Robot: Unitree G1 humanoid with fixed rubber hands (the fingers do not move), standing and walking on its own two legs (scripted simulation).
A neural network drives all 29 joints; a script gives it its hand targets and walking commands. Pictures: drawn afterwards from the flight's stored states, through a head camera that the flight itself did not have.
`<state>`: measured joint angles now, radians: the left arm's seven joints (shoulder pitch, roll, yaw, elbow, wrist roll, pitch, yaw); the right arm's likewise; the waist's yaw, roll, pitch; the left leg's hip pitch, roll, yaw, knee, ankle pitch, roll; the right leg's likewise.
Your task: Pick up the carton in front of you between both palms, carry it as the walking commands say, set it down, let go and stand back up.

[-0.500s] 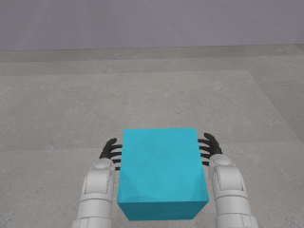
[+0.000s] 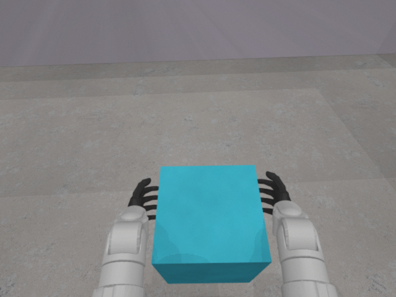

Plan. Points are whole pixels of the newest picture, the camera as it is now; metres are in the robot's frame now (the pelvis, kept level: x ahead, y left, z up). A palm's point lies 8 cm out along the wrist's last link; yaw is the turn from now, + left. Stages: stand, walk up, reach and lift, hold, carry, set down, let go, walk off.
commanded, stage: hold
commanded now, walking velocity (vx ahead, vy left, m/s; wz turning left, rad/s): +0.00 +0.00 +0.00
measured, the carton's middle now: (208, 228) +0.30 +0.00 -0.07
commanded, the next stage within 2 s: set down in 0.38 s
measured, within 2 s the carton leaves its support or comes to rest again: neither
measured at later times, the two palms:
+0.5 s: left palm (132, 221) +0.26 +0.15 +0.05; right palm (284, 213) +0.27 -0.15 +0.06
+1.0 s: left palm (149, 234) +0.32 +0.15 -0.14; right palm (259, 232) +0.31 -0.14 -0.12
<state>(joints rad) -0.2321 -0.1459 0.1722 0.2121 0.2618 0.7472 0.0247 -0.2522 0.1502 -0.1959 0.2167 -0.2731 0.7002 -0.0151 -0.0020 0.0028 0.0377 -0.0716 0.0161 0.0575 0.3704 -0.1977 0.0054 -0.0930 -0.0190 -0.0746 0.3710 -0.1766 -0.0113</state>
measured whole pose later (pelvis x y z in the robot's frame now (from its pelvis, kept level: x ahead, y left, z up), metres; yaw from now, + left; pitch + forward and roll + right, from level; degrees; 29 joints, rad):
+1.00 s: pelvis -0.04 +0.01 -0.06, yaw +1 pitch +20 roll +0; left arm -0.56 -0.12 0.39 0.60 0.33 0.19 0.03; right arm -0.53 0.24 -0.47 0.49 -0.32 0.17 -0.09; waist -0.03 -0.01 0.05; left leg -0.92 -0.03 -0.01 0.87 -0.30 0.02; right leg -0.93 0.02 0.01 0.86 -0.28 -0.01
